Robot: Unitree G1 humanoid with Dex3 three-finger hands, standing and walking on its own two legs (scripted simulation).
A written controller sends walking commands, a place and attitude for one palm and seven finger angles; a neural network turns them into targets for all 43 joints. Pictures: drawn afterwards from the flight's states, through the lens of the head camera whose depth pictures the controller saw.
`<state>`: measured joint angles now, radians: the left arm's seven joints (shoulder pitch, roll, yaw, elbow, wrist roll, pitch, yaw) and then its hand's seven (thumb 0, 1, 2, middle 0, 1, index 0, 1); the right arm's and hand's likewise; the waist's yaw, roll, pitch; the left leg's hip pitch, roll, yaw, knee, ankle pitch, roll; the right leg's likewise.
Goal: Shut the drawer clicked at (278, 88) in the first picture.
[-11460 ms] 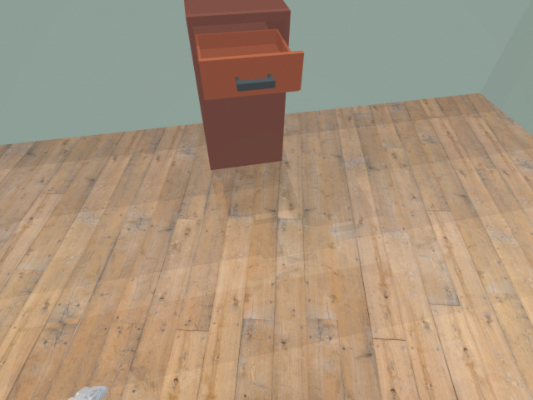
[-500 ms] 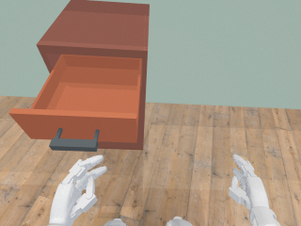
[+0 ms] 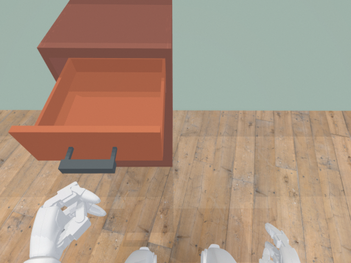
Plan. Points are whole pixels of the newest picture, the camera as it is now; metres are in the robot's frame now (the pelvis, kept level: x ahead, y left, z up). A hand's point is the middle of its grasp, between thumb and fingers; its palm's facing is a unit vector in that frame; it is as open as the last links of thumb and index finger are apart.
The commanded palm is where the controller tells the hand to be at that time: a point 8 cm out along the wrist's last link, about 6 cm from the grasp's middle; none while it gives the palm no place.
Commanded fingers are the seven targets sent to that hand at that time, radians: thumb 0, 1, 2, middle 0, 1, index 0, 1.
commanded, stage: raise the hand and make a fist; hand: left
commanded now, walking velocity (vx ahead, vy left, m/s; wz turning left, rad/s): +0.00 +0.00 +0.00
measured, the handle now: (90, 158) +0.36 +0.24 -0.01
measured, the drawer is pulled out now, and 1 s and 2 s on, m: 0.29 0.29 0.29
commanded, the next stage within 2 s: bring the fist close to the handle in 0.98 s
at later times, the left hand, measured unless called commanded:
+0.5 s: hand (79, 219) +0.19 +0.18 +0.08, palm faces +0.04 -1.00 -0.06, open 3.2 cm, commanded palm +0.16 +0.24 +0.09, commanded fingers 0.00 0.90 0.90 -1.40 -1.60 -1.40 -1.60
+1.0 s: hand (67, 218) +0.19 +0.20 +0.09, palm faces +0.10 -0.99 -0.09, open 3.3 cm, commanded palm +0.15 +0.25 +0.09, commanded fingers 0.00 0.90 0.90 -1.40 -1.60 -1.40 -1.60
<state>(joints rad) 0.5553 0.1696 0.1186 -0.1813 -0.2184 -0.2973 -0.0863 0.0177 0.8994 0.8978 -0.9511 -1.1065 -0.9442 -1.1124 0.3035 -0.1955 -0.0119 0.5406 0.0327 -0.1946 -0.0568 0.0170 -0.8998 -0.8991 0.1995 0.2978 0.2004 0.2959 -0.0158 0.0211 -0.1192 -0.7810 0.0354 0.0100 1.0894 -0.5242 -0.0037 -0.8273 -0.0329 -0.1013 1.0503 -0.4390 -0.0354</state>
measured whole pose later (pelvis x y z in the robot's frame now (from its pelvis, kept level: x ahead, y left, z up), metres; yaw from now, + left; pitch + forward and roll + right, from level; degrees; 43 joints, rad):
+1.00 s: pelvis +0.02 +0.01 +0.01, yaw +1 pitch +11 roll -2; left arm 0.66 0.21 0.15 -0.26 -0.24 -0.35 -0.17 0.02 0.90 0.90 -1.40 -1.60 -1.40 -1.60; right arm 0.26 -0.21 -0.01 0.51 0.04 -0.21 -0.05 0.02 -0.90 -0.90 0.20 0.30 0.20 0.30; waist 0.00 0.03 -0.13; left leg -0.68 0.03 -0.01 1.03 -0.54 0.01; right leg -0.71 -0.03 -0.12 0.97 -0.45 -0.02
